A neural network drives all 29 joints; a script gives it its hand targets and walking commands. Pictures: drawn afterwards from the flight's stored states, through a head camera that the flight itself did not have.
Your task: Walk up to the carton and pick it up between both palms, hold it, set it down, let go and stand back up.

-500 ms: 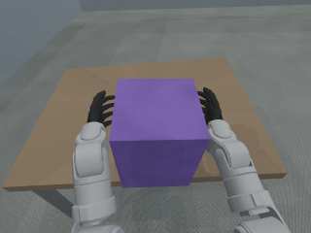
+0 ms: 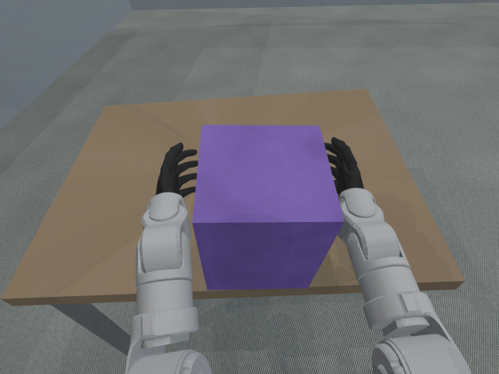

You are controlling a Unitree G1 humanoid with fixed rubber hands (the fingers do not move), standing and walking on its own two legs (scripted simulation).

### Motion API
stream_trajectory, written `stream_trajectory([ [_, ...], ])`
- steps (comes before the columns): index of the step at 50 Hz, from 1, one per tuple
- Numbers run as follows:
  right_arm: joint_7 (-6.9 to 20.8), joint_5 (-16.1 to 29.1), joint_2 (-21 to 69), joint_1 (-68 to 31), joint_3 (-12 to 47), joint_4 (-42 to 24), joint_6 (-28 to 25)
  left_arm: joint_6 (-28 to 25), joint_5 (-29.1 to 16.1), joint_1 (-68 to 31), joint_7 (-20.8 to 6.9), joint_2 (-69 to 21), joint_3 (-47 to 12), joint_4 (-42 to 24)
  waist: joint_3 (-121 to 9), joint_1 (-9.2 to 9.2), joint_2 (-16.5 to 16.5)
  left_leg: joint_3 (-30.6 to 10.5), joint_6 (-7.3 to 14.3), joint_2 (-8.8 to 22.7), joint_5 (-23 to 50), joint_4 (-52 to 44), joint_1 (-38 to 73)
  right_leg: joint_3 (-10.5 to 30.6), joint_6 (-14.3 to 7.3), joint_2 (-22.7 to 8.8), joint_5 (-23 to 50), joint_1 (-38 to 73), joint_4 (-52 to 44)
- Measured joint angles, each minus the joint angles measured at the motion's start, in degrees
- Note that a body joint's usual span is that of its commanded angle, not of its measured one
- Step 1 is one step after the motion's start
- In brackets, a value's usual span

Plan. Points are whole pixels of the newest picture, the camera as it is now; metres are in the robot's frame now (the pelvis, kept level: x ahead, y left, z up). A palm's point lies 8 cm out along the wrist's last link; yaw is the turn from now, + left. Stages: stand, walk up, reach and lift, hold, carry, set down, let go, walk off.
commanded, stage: set down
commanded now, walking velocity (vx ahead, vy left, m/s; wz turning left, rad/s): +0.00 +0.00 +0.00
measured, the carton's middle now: (259, 213) +0.37 -0.01 +0.06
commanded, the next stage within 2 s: none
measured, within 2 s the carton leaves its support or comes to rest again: neither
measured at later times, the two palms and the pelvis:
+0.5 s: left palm (188, 192) +0.39 +0.11 +0.11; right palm (354, 187) +0.39 -0.17 +0.09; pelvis +0.01 +0.00 +0.00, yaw +1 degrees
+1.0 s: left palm (193, 189) +0.41 +0.10 +0.09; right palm (353, 187) +0.41 -0.17 +0.07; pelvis +0.00 +0.00 +0.00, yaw +2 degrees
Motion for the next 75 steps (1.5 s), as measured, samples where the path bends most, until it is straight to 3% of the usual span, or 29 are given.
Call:
stream_trajectory([
  [8, 1.81, -5.14, 1.00, -3.13, -4.53, 6.34, -3.42, -5.84, 0.92, -2.96, 0.35, 0.44, 1.64, 8.06, -3.27, -0.75, -0.20, -0.91, -0.07, -0.10, -0.42, 0.03, -0.60, -0.94, -0.06, -0.07, -0.75, -0.24, -0.01],
  [13, 1.85, -6.02, 1.38, -3.30, -6.37, 9.76, -5.21, -8.38, 1.41, -3.79, 0.19, 0.59, 2.64, 12.89, -2.84, -1.25, 0.01, -0.74, -0.03, -0.16, -0.67, 0.03, -0.20, -0.78, -0.03, -0.13, -0.91, 0.11, -0.04],
  [25, 3.48, -9.09, 0.44, -3.42, -9.39, 14.73, -10.73, -16.86, -0.13, -4.50, 2.88, -0.64, 4.02, 20.78, -6.34, -0.41, 1.00, -1.00, -0.03, -0.08, 0.42, 0.00, -5.59, -1.03, -0.12, -0.02, 0.05, -5.18, -0.04],
  [35, 4.56, -13.29, 1.01, -8.21, -15.78, 21.20, -11.32, -20.59, 2.27, -9.69, 2.55, 0.91, 7.36, 30.56, -9.53, -0.74, 0.23, -1.31, -0.34, 0.26, 0.69, 0.06, -7.16, -1.37, -0.48, 0.35, 0.23, -6.62, -0.03],
  [46, 6.99, -18.12, 2.19, -8.04, -21.43, 20.90, -12.23, -24.06, 2.94, -11.32, 2.70, 0.11, 9.34, 33.11, -8.86, 0.11, 1.00, -1.73, -0.22, 0.23, 1.81, -0.03, -11.36, -1.83, -0.46, 0.35, 1.15, -10.64, -0.08],
  [56, 8.33, -22.41, 2.82, -10.08, -26.24, 21.34, -14.44, -28.01, 3.53, -13.87, 3.24, 1.17, 9.44, 37.33, -11.96, -0.68, 0.33, -2.47, -0.05, -0.13, 1.72, -0.06, -14.83, -2.71, -0.26, 0.04, 0.72, -13.77, -0.12],
  [63, 8.53, -22.08, 3.00, -9.84, -27.06, 22.49, -15.42, -28.78, 4.45, -12.96, 3.24, 0.85, 9.81, 37.50, -11.58, -0.96, -0.08, -2.11, 0.16, -0.44, 0.85, -0.07, -14.50, -2.43, -0.01, -0.29, -0.02, -13.49, -0.18],
  [75, 8.37, -20.76, 2.58, -8.32, -24.82, 22.04, -19.08, -31.70, 2.27, -10.53, 4.57, 0.58, 7.63, 36.39, -12.43, -0.40, 1.49, -2.13, 0.18, -0.45, 0.75, -0.02, -16.74, -2.68, -0.03, -0.27, 0.05, -15.69, -0.19],
])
